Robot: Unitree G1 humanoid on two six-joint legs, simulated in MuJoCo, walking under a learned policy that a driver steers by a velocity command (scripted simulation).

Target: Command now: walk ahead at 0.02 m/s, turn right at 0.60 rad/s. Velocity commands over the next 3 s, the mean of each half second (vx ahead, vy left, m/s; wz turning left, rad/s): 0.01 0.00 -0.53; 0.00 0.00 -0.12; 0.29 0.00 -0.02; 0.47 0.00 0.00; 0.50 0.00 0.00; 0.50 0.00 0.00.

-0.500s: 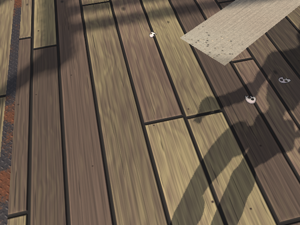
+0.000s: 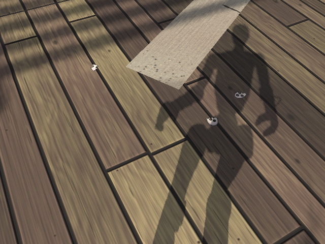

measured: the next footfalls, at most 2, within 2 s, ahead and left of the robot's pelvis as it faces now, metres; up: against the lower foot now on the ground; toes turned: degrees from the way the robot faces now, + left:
right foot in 0.40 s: +0.02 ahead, -0.14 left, +0.00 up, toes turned -15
left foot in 0.76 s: +0.08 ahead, +0.09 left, +0.00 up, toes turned -17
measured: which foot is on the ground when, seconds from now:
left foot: down 0.00-0.40, up 0.42-0.74, down 0.76-1.00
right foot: up 0.00-0.38, down 0.40-1.00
